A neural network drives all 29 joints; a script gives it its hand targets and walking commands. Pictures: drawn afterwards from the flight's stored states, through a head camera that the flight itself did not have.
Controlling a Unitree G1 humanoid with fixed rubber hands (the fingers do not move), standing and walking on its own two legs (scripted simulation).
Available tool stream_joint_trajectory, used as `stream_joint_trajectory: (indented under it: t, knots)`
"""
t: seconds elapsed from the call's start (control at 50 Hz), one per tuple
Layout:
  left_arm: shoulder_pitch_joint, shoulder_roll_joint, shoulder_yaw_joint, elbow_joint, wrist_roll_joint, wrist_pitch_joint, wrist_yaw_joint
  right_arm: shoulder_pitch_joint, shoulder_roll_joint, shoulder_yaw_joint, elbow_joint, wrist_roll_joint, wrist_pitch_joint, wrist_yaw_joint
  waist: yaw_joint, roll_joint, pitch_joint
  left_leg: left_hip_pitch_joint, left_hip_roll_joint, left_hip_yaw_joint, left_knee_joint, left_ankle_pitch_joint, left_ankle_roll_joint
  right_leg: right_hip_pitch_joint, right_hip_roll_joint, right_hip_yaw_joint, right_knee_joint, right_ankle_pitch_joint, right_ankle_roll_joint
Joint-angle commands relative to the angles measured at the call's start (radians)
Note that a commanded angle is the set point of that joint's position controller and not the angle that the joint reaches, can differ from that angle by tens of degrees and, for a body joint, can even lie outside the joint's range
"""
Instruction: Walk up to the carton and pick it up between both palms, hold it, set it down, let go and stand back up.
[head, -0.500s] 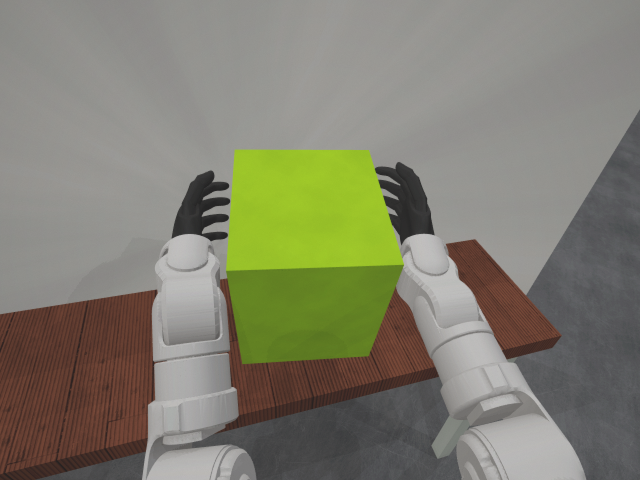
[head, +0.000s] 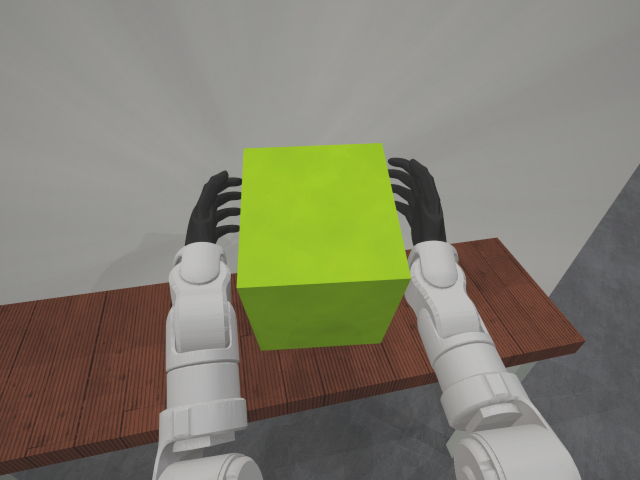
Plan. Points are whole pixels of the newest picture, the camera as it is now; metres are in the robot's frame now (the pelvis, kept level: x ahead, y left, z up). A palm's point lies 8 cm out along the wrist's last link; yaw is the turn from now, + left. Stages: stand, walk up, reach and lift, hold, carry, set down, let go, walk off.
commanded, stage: set down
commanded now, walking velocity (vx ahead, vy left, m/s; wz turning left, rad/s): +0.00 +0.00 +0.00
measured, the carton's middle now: (317, 253) +0.38 +0.02 +0.13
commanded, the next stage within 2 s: none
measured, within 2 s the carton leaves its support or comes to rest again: neither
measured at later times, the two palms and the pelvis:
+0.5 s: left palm (224, 258) +0.38 +0.14 +0.11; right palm (416, 248) +0.40 -0.11 +0.12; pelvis +0.03 -0.01 +0.00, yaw +0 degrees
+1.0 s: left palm (231, 275) +0.38 +0.14 +0.07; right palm (416, 266) +0.39 -0.12 +0.09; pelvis +0.02 +0.00 +0.00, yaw +0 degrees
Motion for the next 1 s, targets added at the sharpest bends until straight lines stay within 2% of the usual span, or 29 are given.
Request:
stream_joint_trajectory:
  t: [0.0, 0.06, 0.1, 0.14, 0.16, 0.18, 0.22, 0.28, 0.32, 0.36, 0.38, 0.46, 0.5, 0.58, 0.6, 0.64, 0.66, 0.7, 0.76, 0.78, 0.8, 0.82, 0.84, 0.86, 0.88, 0.9, 0.92, 0.94, 0.98]
  knots:
    - [-0.389, -0.311, -0.315, 0.026, -0.078, -0.068, -0.119, -0.407, 0.364, 0.275, -0.074, -0.024, -0.063, 0.101, 0.001, 0.016, -0.239, 0.161, 0.002, 0.021, -0.017, 0.076, 0.035, -0.073, 0.031, -0.047, -0.056, 0.103, 0.062]
    - [-0.436, -0.365, -0.353, -0.015, -0.098, -0.11, -0.109, -0.41, 0.38, 0.295, -0.075, -0.011, -0.088, 0.097, 0.017, 0.055, -0.262, 0.131, 0.001, 0.007, -0.016, 0.077, 0.028, -0.066, 0.023, -0.04, -0.044, 0.094, 0.055]
    - [-0.461, -0.348, -0.392, -0.02, -0.112, -0.131, -0.089, -0.435, 0.399, 0.337, -0.099, 0.008, -0.106, 0.097, -0.011, 0.073, -0.286, 0.169, 0.001, 0.01, 0.004, 0.151, 0.014, -0.087, 0.031, -0.038, -0.047, 0.13, 0.05]
    - [-0.462, -0.383, -0.412, -0.048, -0.127, -0.15, -0.071, -0.46, 0.388, 0.348, -0.156, 0.023, -0.122, 0.09, 0.012, 0.086, -0.342, 0.158, 0.0, 0.0, 0.021, 0.196, 0.002, -0.075, 0.035, -0.049, -0.029, 0.191, 0.051]
    - [-0.461, -0.386, -0.452, -0.105, -0.132, -0.167, -0.066, -0.435, 0.408, 0.369, -0.14, 0.032, -0.128, 0.089, -0.004, 0.088, -0.374, 0.176, -0.002, -0.009, 0.039, 0.281, -0.004, -0.059, 0.037, -0.042, -0.016, 0.273, 0.046]
    - [-0.45, -0.384, -0.451, -0.059, -0.132, -0.169, -0.059, -0.455, 0.39, 0.388, -0.171, 0.04, -0.139, 0.087, -0.018, 0.103, -0.389, 0.202, -0.011, -0.009, 0.061, 0.295, -0.004, -0.065, 0.027, -0.044, -0.008, 0.314, 0.049]
    - [-0.45, -0.37, -0.464, -0.121, -0.143, -0.18, -0.06, -0.394, 0.438, 0.436, -0.165, 0.045, -0.128, 0.076, -0.006, 0.087, -0.397, 0.162, -0.012, -0.025, 0.062, 0.34, -0.01, -0.019, 0.028, -0.027, 0.005, 0.429, 0.071]
    - [-0.415, -0.358, -0.451, -0.053, -0.133, -0.16, -0.062, -0.352, 0.41, 0.389, -0.115, 0.046, -0.108, 0.074, -0.02, 0.081, -0.331, 0.159, -0.004, -0.026, 0.038, 0.249, -0.005, -0.041, 0.027, -0.031, -0.013, 0.347, 0.064]
    - [-0.412, -0.371, -0.465, -0.103, -0.116, -0.174, -0.073, -0.313, 0.426, 0.388, -0.074, 0.032, -0.102, 0.074, -0.028, 0.072, -0.322, 0.154, -0.002, -0.009, 0.033, 0.262, -0.008, -0.045, 0.021, -0.031, -0.022, 0.349, 0.06]
    - [-0.368, -0.346, -0.393, 0.028, -0.089, -0.158, -0.078, -0.321, 0.405, 0.337, -0.051, 0.02, -0.099, 0.08, -0.005, 0.06, -0.257, 0.108, -0.004, -0.016, 0.013, 0.195, 0.005, -0.047, 0.02, -0.032, -0.018, 0.329, 0.069]
    - [-0.319, -0.37, -0.393, 0.023, -0.097, -0.161, -0.089, -0.328, 0.407, 0.364, -0.078, 0.034, -0.102, 0.083, 0.016, 0.038, -0.276, 0.093, -0.01, -0.008, 0.012, 0.2, 0.006, -0.013, 0.02, -0.029, -0.007, 0.379, 0.066]
    - [-0.363, -0.342, -0.373, -0.024, -0.106, -0.184, -0.079, -0.391, 0.44, 0.398, -0.13, 0.034, -0.127, 0.076, 0.024, 0.031, -0.372, 0.08, -0.017, -0.013, 0.045, 0.264, 0.002, 0.017, 0.026, -0.023, 0.022, 0.474, 0.073]
    - [-0.352, -0.346, -0.392, -0.026, -0.119, -0.203, -0.078, -0.378, 0.445, 0.431, -0.166, 0.031, -0.143, 0.074, 0.054, 0.004, -0.422, 0.069, -0.013, -0.015, 0.051, 0.278, 0.011, 0.036, 0.022, -0.023, 0.041, 0.525, 0.081]
    - [-0.416, -0.395, -0.451, -0.065, -0.148, -0.239, -0.048, -0.363, 0.483, 0.446, -0.146, 0.028, -0.148, 0.085, 0.023, 0.055, -0.476, 0.091, -0.016, -0.026, 0.075, 0.363, -0.011, -0.014, 0.028, -0.013, 0.041, 0.557, 0.067]
    - [-0.386, -0.399, -0.437, -0.029, -0.125, -0.24, -0.053, -0.344, 0.492, 0.449, -0.125, 0.021, -0.146, 0.081, 0.039, 0.036, -0.417, 0.083, -0.018, -0.028, 0.073, 0.363, -0.011, 0.004, 0.016, -0.007, 0.036, 0.596, 0.074]
    - [-0.381, -0.34, -0.372, 0.051, -0.117, -0.214, -0.069, -0.367, 0.465, 0.382, -0.089, 0.007, -0.129, 0.075, 0.043, 0.043, -0.381, 0.052, -0.016, -0.019, 0.048, 0.244, -0.001, -0.01, 0.002, 0.011, 0.018, 0.501, 0.091]
    - [-0.366, -0.342, -0.384, 0.064, -0.096, -0.211, -0.075, -0.308, 0.442, 0.364, -0.014, -0.007, -0.12, 0.075, 0.014, 0.049, -0.337, 0.052, -0.01, -0.025, 0.029, 0.209, 0.004, -0.013, 0.008, -0.006, 0.018, 0.457, 0.095]
    - [-0.408, -0.399, -0.408, 0.001, -0.115, -0.235, -0.07, -0.302, 0.456, 0.332, -0.004, -0.021, -0.125, 0.084, 0.015, 0.076, -0.379, 0.072, -0.004, -0.013, 0.038, 0.258, -0.011, -0.058, 0.027, -0.016, 0.007, 0.382, 0.069]
    - [-0.44, -0.426, -0.391, 0.11, -0.126, -0.259, -0.059, -0.365, 0.443, 0.258, 0.023, -0.065, -0.162, 0.101, -0.029, 0.077, -0.402, 0.103, -0.006, -0.009, 0.06, 0.28, -0.031, -0.122, 0.028, -0.03, -0.005, 0.328, 0.058]
    - [-0.456, -0.433, -0.371, 0.127, -0.114, -0.272, -0.053, -0.372, 0.458, 0.244, 0.035, -0.078, -0.169, 0.104, -0.008, 0.095, -0.412, 0.078, -0.002, -0.015, 0.058, 0.268, -0.026, -0.131, 0.028, -0.028, -0.005, 0.313, 0.054]
    - [-0.46, -0.421, -0.359, 0.147, -0.108, -0.283, -0.045, -0.383, 0.437, 0.227, 0.037, -0.097, -0.177, 0.105, -0.015, 0.077, -0.389, 0.052, -0.002, -0.016, 0.053, 0.254, -0.022, -0.131, 0.027, -0.037, -0.006, 0.307, 0.059]
    - [-0.464, -0.425, -0.366, 0.167, -0.118, -0.294, -0.04, -0.419, 0.424, 0.217, 0.042, -0.111, -0.183, 0.112, 0.007, 0.058, -0.426, 0.059, 0.003, -0.009, 0.049, 0.231, -0.019, -0.116, 0.03, -0.031, -0.008, 0.272, 0.052]
    - [-0.463, -0.431, -0.372, 0.165, -0.105, -0.306, -0.037, -0.364, 0.449, 0.194, 0.093, -0.126, -0.177, 0.116, -0.013, 0.07, -0.384, 0.062, 0.006, -0.019, 0.034, 0.223, -0.022, -0.149, 0.033, -0.033, -0.018, 0.259, 0.056]
    - [-0.482, -0.434, -0.33, 0.254, -0.09, -0.304, -0.036, -0.389, 0.439, 0.168, 0.09, -0.135, -0.177, 0.119, -0.02, 0.054, -0.36, 0.06, 0.013, -0.006, 0.036, 0.173, -0.022, -0.158, 0.035, -0.033, -0.028, 0.182, 0.055]
    - [-0.479, -0.417, -0.323, 0.249, -0.102, -0.315, -0.036, -0.368, 0.451, 0.136, 0.126, -0.157, -0.168, 0.129, -0.002, 0.067, -0.381, 0.043, 0.015, -0.017, 0.032, 0.154, -0.004, -0.154, 0.035, -0.02, -0.029, 0.154, 0.035]
    - [-0.496, -0.429, -0.327, 0.256, -0.088, -0.324, -0.035, -0.366, 0.451, 0.113, 0.167, -0.162, -0.162, 0.143, -0.015, 0.1, -0.366, 0.016, 0.015, -0.007, 0.027, 0.103, -0.018, -0.171, 0.024, -0.029, -0.031, 0.118, 0.034]
    - [-0.522, -0.417, -0.302, 0.255, -0.087, -0.338, -0.03, -0.357, 0.475, 0.103, 0.185, -0.175, -0.165, 0.151, 0.007, 0.071, -0.377, 0.009, 0.023, -0.008, 0.019, 0.111, -0.013, -0.158, 0.031, -0.029, -0.026, 0.123, 0.036]
    - [-0.518, -0.428, -0.289, 0.281, -0.087, -0.346, -0.022, -0.376, 0.49, 0.095, 0.176, -0.189, -0.165, 0.161, 0.007, 0.078, -0.372, 0.011, 0.016, -0.008, 0.017, 0.096, -0.009, -0.17, 0.025, -0.027, -0.027, 0.121, 0.04]
    - [-0.549, -0.448, -0.286, 0.286, -0.094, -0.373, 0.004, -0.428, 0.475, 0.098, 0.18, -0.188, -0.181, 0.172, 0.048, 0.109, -0.449, 0.034, 0.016, -0.006, 0.037, 0.142, -0.016, -0.18, 0.037, -0.024, -0.005, 0.113, 0.035]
